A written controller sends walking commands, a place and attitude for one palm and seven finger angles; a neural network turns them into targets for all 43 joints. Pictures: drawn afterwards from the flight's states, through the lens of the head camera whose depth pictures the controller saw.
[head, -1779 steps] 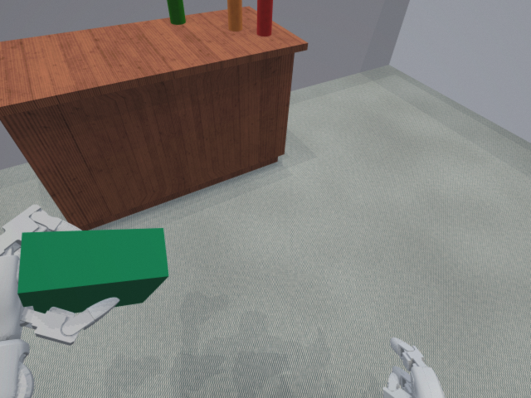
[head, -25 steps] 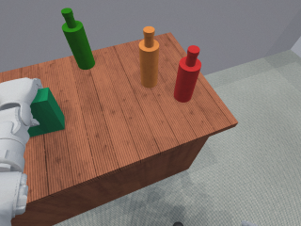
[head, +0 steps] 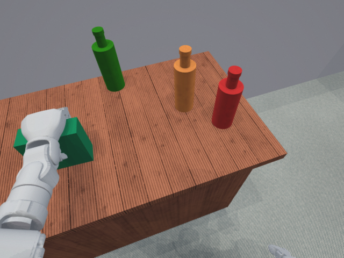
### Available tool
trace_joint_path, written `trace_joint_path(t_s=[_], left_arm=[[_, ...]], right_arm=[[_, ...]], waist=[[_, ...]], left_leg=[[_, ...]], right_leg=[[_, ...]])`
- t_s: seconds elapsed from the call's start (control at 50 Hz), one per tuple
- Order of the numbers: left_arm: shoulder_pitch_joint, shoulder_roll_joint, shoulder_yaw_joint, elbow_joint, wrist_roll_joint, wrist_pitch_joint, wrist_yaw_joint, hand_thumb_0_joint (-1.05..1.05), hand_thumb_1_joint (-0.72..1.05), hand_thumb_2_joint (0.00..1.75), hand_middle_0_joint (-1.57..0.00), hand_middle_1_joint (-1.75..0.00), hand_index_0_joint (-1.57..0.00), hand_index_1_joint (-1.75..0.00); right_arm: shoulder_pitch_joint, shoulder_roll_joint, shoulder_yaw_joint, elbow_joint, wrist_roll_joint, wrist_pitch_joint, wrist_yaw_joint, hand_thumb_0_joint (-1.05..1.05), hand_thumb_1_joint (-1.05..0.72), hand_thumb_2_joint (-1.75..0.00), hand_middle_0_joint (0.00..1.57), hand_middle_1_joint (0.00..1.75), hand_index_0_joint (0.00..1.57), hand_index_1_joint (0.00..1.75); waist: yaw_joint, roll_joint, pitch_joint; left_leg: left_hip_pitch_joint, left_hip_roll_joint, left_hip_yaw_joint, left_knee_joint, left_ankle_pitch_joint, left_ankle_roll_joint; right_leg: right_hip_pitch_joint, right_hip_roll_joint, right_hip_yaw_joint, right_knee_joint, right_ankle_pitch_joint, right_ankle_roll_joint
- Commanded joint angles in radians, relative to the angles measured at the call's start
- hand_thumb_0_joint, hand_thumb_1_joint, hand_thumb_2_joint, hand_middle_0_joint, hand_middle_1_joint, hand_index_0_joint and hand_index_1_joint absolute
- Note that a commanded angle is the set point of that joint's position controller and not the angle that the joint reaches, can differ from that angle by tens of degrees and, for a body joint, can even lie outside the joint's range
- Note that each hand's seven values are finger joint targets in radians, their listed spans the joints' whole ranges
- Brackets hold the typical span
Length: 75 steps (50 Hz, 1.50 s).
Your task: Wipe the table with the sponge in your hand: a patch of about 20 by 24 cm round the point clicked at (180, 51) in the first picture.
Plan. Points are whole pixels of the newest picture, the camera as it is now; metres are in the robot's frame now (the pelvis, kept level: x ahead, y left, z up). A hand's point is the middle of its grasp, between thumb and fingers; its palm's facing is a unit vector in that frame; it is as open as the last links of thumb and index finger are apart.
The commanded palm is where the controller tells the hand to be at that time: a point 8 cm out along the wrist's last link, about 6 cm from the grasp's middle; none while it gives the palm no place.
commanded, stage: wipe back along the first lane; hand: left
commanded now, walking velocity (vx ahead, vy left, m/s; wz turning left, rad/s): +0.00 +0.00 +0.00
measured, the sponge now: (62, 150) +0.36 +0.34 -0.01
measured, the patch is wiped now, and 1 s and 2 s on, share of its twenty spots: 1.00 1.00 1.00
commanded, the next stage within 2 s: lift the sponge slowly off the table in 1.08 s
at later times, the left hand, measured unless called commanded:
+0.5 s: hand (60, 157) +0.31 +0.30 +0.04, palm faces -0.02 -0.02 -1.00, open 9.9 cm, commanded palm +0.28 +0.28 +0.08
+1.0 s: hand (61, 180) +0.26 +0.27 +0.04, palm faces -0.01 -0.03 -1.00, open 9.9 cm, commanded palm +0.22 +0.26 +0.08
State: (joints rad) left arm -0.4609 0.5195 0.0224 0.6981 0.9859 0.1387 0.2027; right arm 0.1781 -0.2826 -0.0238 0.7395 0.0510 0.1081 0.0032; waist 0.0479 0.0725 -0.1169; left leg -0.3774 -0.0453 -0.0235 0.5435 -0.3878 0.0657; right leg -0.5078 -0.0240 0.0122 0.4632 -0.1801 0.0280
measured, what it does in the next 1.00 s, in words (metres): stands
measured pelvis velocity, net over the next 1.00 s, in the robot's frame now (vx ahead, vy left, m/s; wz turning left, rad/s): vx -0.01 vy -0.03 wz -0.01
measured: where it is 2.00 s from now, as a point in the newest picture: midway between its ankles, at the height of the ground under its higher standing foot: outside the picture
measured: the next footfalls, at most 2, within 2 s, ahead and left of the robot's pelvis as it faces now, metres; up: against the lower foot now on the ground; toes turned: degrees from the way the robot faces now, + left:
none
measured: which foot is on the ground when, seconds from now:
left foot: down 0.00-1.00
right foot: down 0.00-1.00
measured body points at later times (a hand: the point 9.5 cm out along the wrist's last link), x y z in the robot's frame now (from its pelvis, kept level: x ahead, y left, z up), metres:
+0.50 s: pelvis +0.00 -0.01 +0.00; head +0.05 -0.03 +0.45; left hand +0.31 +0.30 +0.10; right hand +0.21 -0.24 -0.11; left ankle -0.09 +0.07 -0.73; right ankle +0.02 -0.16 -0.73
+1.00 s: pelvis -0.01 -0.03 +0.00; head +0.02 -0.05 +0.45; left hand +0.26 +0.27 +0.10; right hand +0.20 -0.26 -0.10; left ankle -0.09 +0.07 -0.73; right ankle +0.02 -0.16 -0.73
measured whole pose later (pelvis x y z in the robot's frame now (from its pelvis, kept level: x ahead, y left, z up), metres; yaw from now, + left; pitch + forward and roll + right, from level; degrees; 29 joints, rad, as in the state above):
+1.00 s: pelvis -0.01 -0.03 +0.00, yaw +0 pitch +7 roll -1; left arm -0.01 0.43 -0.03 0.18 0.98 0.27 0.19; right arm 0.09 -0.28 0.00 0.68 0.05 0.03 -0.04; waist 0.10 0.08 -0.09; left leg -0.26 -0.03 -0.01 0.51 -0.38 0.03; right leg -0.42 -0.01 0.02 0.49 -0.19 0.02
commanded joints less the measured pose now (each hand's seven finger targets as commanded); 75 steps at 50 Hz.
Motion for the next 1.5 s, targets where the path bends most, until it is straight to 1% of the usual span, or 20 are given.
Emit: trace_joint_path(t_s=[0.0, 0.04, 0.1, 0.14, 0.2, 0.24, 0.3, 0.32, 0.38, 0.4, 0.42, 0.5, 0.62, 0.82, 0.9, 0.92, 0.94, 1.2, 1.38, 1.48], left_arm=[[-0.099, 0.106, -0.014, -0.149, 0.0, 0.012, -0.049, 0.0, 0.1, 1.3, -1.2, -1.6, -1.2, -1.6], [-0.046, 0.071, -0.036, -0.184, -0.002, 0.029, -0.05, 0.0, 0.1, 1.3, -1.2, -1.6, -1.2, -1.6], [-0.029, 0.107, 0.0, -0.233, -0.004, 0.049, -0.05, 0.0, 0.1, 1.3, -1.2, -1.6, -1.2, -1.6], [-0.027, 0.056, -0.05, -0.25, 0.004, 0.068, -0.053, 0.0, 0.1, 1.3, -1.2, -1.6, -1.2, -1.6], [-0.027, 0.098, -0.015, -0.283, 0.004, 0.09, -0.056, 0.0, 0.1, 1.3, -1.2, -1.6, -1.2, -1.6], [0.017, 0.047, -0.056, -0.295, 0.011, 0.099, -0.064, 0.0, 0.1, 1.3, -1.2, -1.6, -1.2, -1.6], [0.071, 0.093, -0.001, -0.341, -0.001, 0.104, -0.065, 0.0, 0.1, 1.3, -1.2, -1.6, -1.2, -1.6], [0.102, 0.061, -0.024, -0.358, -0.001, 0.105, -0.069, 0.0, 0.1, 1.3, -1.2, -1.6, -1.2, -1.6], [0.149, 0.035, -0.042, -0.394, -0.002, 0.107, -0.069, 0.0, 0.1, 1.3, -1.2, -1.6, -1.2, -1.6], [0.163, 0.075, 0.0, -0.414, -0.006, 0.112, -0.066, 0.0, 0.1, 1.3, -1.2, -1.6, -1.2, -1.6], [0.162, 0.039, -0.034, -0.431, -0.005, 0.117, -0.07, 0.0, 0.1, 1.3, -1.2, -1.6, -1.2, -1.6], [0.173, 0.1, 0.018, -0.459, -0.008, 0.128, -0.064, 0.0, 0.1, 1.3, -1.2, -1.6, -1.2, -1.6], [0.283, 0.068, 0.014, -0.501, -0.014, 0.125, -0.066, 0.0, 0.1, 1.3, -1.2, -1.6, -1.2, -1.6], [0.345, 0.007, -0.03, -0.564, -0.029, 0.135, -0.048, 0.0, 0.1, 1.3, -1.2, -1.6, -1.2, -1.6], [0.413, 0.062, 0.026, -0.573, -0.032, 0.138, -0.037, 0.0, 0.1, 1.3, -1.2, -1.6, -1.2, -1.6], [0.418, 0.01, -0.015, -0.593, -0.038, 0.139, -0.042, 0.0, 0.1, 1.3, -1.2, -1.6, -1.2, -1.6], [0.433, 0.028, -0.003, -0.583, -0.035, 0.14, -0.04, 0.0, 0.1, 1.3, -1.2, -1.6, -1.2, -1.6], [0.431, 0.056, 0.027, -0.651, -0.045, 0.149, -0.035, 0.0, 0.1, 1.3, -1.2, -1.6, -1.2, -1.6], [0.437, 0.07, 0.027, -0.738, -0.028, 0.142, -0.037, 0.0, 0.1, 1.3, -1.2, -1.6, -1.2, -1.6], [0.397, 0.066, 0.017, -0.776, -0.028, 0.139, -0.037, 0.0, 0.1, 1.3, -1.2, -1.6, -1.2, -1.6]], right_arm=[[-0.054, -0.158, -0.043, -0.134, 0.005, -0.031, -0.011, 0.0, -0.9, -0.9, 0.2, 0.3, 0.2, 0.3], [-0.062, -0.153, -0.044, -0.143, 0.004, -0.039, -0.009, 0.0, -0.9, -0.9, 0.2, 0.3, 0.2, 0.3], [-0.079, -0.156, -0.041, -0.15, 0.004, -0.041, -0.012, 0.0, -0.9, -0.9, 0.2, 0.3, 0.2, 0.3], [-0.096, -0.147, -0.035, -0.157, 0.004, -0.047, -0.016, 0.0, -0.9, -0.9, 0.2, 0.3, 0.2, 0.3], [-0.107, -0.153, -0.032, -0.161, 0.005, -0.049, -0.022, 0.0, -0.9, -0.9, 0.2, 0.3, 0.2, 0.3], [-0.117, -0.142, -0.027, -0.169, 0.003, -0.059, -0.022, 0.0, -0.9, -0.9, 0.2, 0.3, 0.2, 0.3], [-0.127, -0.148, -0.028, -0.176, 0.001, -0.066, -0.025, 0.0, -0.9, -0.9, 0.2, 0.3, 0.2, 0.3], [-0.128, -0.14, -0.023, -0.19, 0.001, -0.073, -0.026, 0.0, -0.9, -0.9, 0.2, 0.3, 0.2, 0.3], [-0.146, -0.136, -0.021, -0.19, 0.001, -0.082, -0.026, 0.0, -0.9, -0.9, 0.2, 0.3, 0.2, 0.3], [-0.152, -0.143, -0.022, -0.191, 0.002, -0.084, -0.026, 0.0, -0.9, -0.9, 0.2, 0.3, 0.2, 0.3], [-0.153, -0.136, -0.018, -0.201, 0.002, -0.089, -0.029, 0.0, -0.9, -0.9, 0.2, 0.3, 0.2, 0.3], [-0.172, -0.142, -0.016, -0.191, 0.0, -0.092, -0.036, 0.0, -0.9, -0.9, 0.2, 0.3, 0.2, 0.3], [-0.177, -0.131, -0.017, -0.205, -0.001, -0.112, -0.042, 0.0, -0.9, -0.9, 0.2, 0.3, 0.2, 0.3], [-0.213, -0.122, -0.018, -0.214, 0.003, -0.125, -0.046, 0.0, -0.9, -0.9, 0.2, 0.3, 0.2, 0.3], [-0.225, -0.127, -0.022, -0.205, 0.001, -0.123, -0.044, 0.0, -0.9, -0.9, 0.2, 0.3, 0.2, 0.3], [-0.225, -0.118, -0.018, -0.222, 0.001, -0.127, -0.046, 0.0, -0.9, -0.9, 0.2, 0.3, 0.2, 0.3], [-0.228, -0.12, -0.018, -0.214, 0.0, -0.125, -0.046, 0.0, -0.9, -0.9, 0.2, 0.3, 0.2, 0.3], [-0.258, -0.117, -0.013, -0.218, -0.001, -0.127, -0.053, 0.0, -0.9, -0.9, 0.2, 0.3, 0.2, 0.3], [-0.265, -0.106, -0.012, -0.22, -0.011, -0.138, -0.056, 0.0, -0.9, -0.9, 0.2, 0.3, 0.2, 0.3], [-0.275, -0.103, -0.01, -0.215, -0.015, -0.143, -0.055, 0.0, -0.9, -0.9, 0.2, 0.3, 0.2, 0.3]], waist=[[-0.004, -0.065, -0.237], [0.005, -0.057, -0.25], [0.011, -0.06, -0.243], [0.008, -0.057, -0.22], [0.012, -0.056, -0.225], [0.02, -0.053, -0.218], [0.03, -0.067, -0.254], [0.033, -0.077, -0.265], [0.036, -0.099, -0.227], [0.038, -0.098, -0.225], [0.036, -0.085, -0.232], [0.04, -0.087, -0.19], [0.054, -0.099, -0.232], [0.052, -0.091, -0.159], [0.068, -0.101, -0.158], [0.064, -0.117, -0.176], [0.068, -0.121, -0.151], [0.063, -0.107, -0.107], [0.082, -0.059, -0.175], [0.074, -0.07, -0.131]], left_leg=[[0.062, 0.051, -0.047, -0.035, 0.7, -0.078], [0.088, 0.054, -0.051, -0.029, 0.727, -0.082], [0.086, 0.047, -0.046, -0.03, 0.697, -0.084], [0.089, 0.046, -0.044, -0.033, 0.692, -0.084], [0.09, 0.041, -0.043, -0.037, 0.663, -0.086], [0.099, 0.041, -0.041, -0.032, 0.708, -0.089], [0.105, 0.037, -0.034, -0.026, 0.693, -0.083], [0.097, 0.034, -0.028, -0.027, 0.712, -0.079], [0.086, 0.035, -0.029, -0.033, 0.676, -0.076], [0.088, 0.036, -0.036, -0.034, 0.662, -0.077], [0.087, 0.033, -0.025, -0.037, 0.656, -0.069], [0.071, 0.023, -0.021, -0.053, 0.551, -0.065], [0.074, 0.018, -0.01, -0.054, 0.577, -0.056], [0.064, 0.019, -0.011, -0.082, 0.438, -0.052], [0.066, 0.013, -0.013, -0.081, 0.424, -0.055], [0.061, 0.013, -0.005, -0.083, 0.432, -0.048], [0.059, 0.013, -0.008, -0.084, 0.423, -0.05], [0.072, 0.013, -0.01, -0.101, 0.355, -0.044], [0.127, 0.011, -0.018, -0.107, 0.476, -0.048], [0.138, 0.018, -0.028, -0.122, 0.476, -0.048]], right_leg=[[0.264, 0.045, -0.043, 0.048, 0.342, -0.097], [0.26, 0.045, -0.049, 0.051, 0.333, -0.095], [0.276, 0.045, -0.041, 0.051, 0.339, -0.099], [0.265, 0.043, -0.049, 0.049, 0.328, -0.098], [0.279, 0.045, -0.038, 0.049, 0.326, -0.102], [0.279, 0.042, -0.049, 0.054, 0.342, -0.103], [0.316, 0.044, -0.032, 0.06, 0.382, -0.104], [0.339, 0.041, -0.038, 0.063, 0.407, -0.102], [0.326, 0.038, -0.036, 0.056, 0.398, -0.099], [0.329, 0.042, -0.026, 0.059, 0.388, -0.102], [0.336, 0.039, -0.034, 0.057, 0.386, -0.098], [0.334, 0.041, -0.013, 0.043, 0.351, -0.104], [0.378, 0.039, -0.017, 0.049, 0.384, -0.1], [0.331, 0.046, -0.022, 0.028, 0.24, -0.097], [0.349, 0.05, 0.005, 0.025, 0.256, -0.101], [0.368, 0.045, -0.013, 0.028, 0.267, -0.095], [0.355, 0.045, -0.005, 0.022, 0.263, -0.097], [0.339, 0.053, 0.014, -0.001, 0.189, -0.095], [0.408, 0.045, 0.014, 0.003, 0.29, -0.099], [0.396, 0.048, 0.01, -0.015, 0.27, -0.097]])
